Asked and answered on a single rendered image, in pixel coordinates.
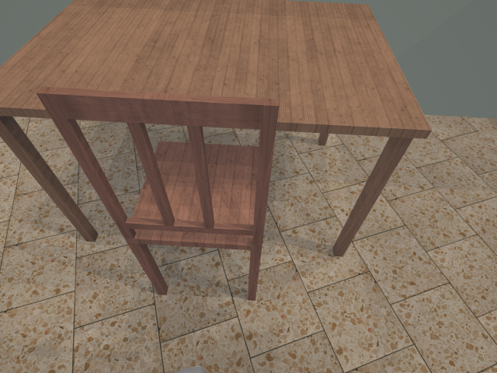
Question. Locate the table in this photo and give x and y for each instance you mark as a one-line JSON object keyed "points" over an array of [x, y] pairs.
{"points": [[329, 65]]}

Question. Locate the chair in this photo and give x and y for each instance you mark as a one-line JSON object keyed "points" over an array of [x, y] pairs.
{"points": [[194, 194]]}

